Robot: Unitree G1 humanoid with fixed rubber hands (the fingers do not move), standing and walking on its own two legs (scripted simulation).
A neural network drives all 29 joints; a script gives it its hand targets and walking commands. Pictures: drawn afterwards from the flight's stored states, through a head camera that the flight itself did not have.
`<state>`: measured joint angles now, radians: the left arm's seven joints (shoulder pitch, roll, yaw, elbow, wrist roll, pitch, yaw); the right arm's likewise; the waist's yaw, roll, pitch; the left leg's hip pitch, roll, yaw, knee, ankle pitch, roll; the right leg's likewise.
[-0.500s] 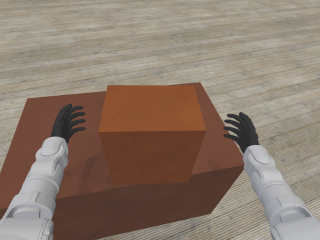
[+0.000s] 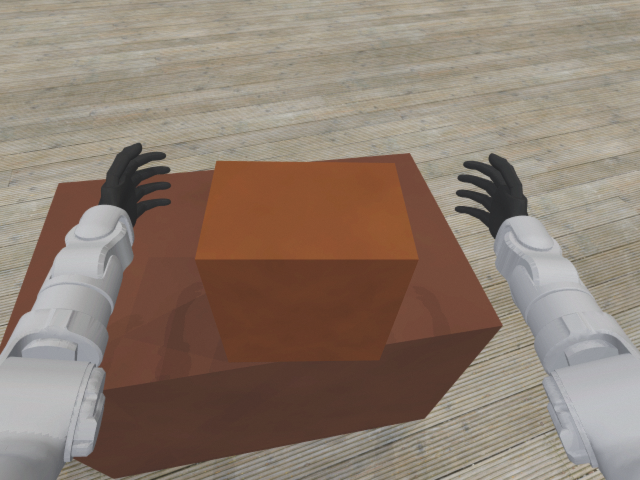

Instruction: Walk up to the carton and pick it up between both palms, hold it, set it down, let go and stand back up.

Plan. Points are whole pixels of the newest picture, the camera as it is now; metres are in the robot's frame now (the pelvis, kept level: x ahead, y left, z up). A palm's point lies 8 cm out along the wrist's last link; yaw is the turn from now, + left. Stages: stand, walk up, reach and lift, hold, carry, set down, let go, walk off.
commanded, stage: reach and lift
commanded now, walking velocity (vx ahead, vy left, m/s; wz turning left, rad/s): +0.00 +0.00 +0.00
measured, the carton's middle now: (305, 270) +0.44 +0.08 -0.04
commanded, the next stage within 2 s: none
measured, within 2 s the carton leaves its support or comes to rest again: neither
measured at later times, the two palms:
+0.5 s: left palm (125, 199) +0.41 +0.30 +0.11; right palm (498, 197) +0.48 -0.17 +0.13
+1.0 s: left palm (153, 254) +0.40 +0.29 +0.02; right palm (475, 252) +0.46 -0.17 +0.03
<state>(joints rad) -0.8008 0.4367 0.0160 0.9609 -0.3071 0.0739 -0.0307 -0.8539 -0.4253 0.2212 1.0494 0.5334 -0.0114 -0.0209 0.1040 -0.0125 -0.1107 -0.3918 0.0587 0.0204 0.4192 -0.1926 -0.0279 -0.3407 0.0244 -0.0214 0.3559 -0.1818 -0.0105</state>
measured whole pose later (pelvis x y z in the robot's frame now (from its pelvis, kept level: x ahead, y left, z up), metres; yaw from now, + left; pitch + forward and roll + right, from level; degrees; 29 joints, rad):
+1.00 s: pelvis -0.01 +0.00 -0.03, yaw +1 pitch +26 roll -1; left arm -1.00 0.38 -0.10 1.54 -0.37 -0.38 -0.05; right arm -1.01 -0.36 0.28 1.46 0.53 -0.32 0.03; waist 0.09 -0.04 -0.27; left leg -0.87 0.05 0.01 0.67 -0.26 -0.03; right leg -0.84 0.01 -0.04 0.65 -0.28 -0.01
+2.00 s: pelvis -0.01 +0.00 -0.04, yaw +0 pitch +29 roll -2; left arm -1.01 0.23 0.03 1.51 -0.25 -0.42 0.05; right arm -1.06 -0.24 0.11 1.50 0.33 -0.37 -0.02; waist 0.11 -0.02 -0.29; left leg -0.95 0.06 0.01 0.73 -0.27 -0.02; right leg -0.90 0.02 -0.04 0.69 -0.28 -0.01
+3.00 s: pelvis +0.00 +0.02 -0.01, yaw +1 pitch +23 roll -1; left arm -0.89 0.14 0.42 1.42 0.11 -0.56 0.04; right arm -0.90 -0.11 -0.51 1.33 -0.31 -0.50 -0.02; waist 0.08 0.01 -0.16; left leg -0.72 0.04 0.04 0.50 -0.19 0.00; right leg -0.65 -0.01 -0.04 0.44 -0.20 0.01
